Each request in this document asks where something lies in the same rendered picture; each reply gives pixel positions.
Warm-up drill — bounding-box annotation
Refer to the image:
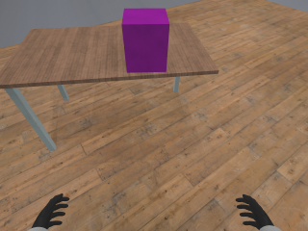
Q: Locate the right robot hand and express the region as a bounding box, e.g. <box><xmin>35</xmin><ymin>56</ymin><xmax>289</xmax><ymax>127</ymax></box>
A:
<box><xmin>235</xmin><ymin>194</ymin><xmax>274</xmax><ymax>230</ymax></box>

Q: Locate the left robot hand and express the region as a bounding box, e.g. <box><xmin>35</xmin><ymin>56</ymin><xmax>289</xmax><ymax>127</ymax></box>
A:
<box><xmin>32</xmin><ymin>193</ymin><xmax>70</xmax><ymax>229</ymax></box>

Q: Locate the table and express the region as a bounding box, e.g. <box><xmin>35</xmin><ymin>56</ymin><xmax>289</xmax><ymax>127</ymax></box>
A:
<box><xmin>0</xmin><ymin>22</ymin><xmax>219</xmax><ymax>151</ymax></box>

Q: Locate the carton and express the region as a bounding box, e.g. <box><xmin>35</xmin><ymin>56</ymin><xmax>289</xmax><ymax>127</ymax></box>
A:
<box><xmin>121</xmin><ymin>8</ymin><xmax>169</xmax><ymax>73</ymax></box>

